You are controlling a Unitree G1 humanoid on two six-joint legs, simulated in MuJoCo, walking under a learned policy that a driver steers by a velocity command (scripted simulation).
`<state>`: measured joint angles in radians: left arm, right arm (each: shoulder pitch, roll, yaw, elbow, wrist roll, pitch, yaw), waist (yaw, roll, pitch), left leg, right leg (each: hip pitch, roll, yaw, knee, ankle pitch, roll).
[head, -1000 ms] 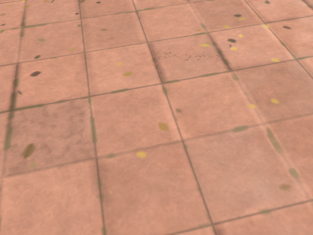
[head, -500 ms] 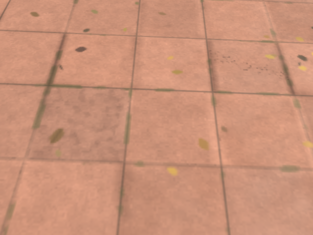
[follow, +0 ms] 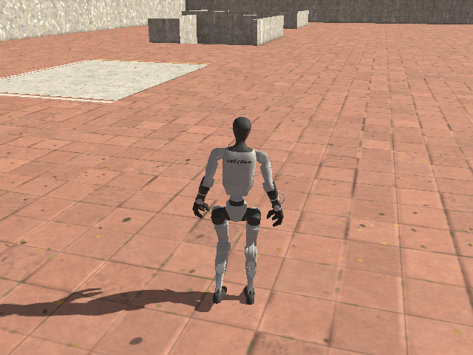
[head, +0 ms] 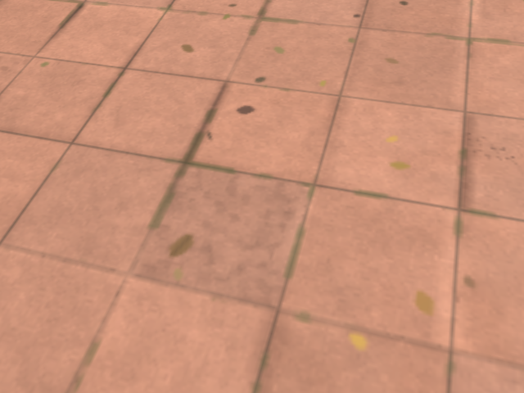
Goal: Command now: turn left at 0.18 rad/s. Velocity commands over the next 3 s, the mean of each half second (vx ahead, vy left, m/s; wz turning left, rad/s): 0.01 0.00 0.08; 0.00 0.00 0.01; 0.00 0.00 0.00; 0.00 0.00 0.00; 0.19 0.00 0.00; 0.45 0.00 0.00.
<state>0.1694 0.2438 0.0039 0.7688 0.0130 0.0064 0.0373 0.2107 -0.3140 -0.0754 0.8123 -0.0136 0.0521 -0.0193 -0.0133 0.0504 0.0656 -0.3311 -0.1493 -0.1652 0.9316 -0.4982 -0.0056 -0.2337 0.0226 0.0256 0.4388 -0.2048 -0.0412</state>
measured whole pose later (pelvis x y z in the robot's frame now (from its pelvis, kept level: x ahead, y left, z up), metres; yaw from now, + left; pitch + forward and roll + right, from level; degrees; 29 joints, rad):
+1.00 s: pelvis +0.00 +0.03 +0.00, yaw +0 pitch -1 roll +0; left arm 0.26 0.19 -0.01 1.13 0.01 0.01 0.03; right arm 0.27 -0.18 0.02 1.14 -0.01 -0.01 -0.04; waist 0.01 -0.01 0.03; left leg -0.08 -0.07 -0.06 0.37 -0.25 0.05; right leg -0.18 0.01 0.04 0.38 -0.18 0.01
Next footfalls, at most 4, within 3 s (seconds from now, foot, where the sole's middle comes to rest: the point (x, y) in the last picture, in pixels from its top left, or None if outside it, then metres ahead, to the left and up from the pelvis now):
0.24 left None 0.01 0.12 -0.78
2.44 right None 0.14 -0.10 -0.78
2.94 left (286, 382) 0.49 0.02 -0.78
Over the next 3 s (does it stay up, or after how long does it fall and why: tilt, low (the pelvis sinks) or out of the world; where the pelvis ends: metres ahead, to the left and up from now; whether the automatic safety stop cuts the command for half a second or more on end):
stays up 0.36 -0.02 -0.03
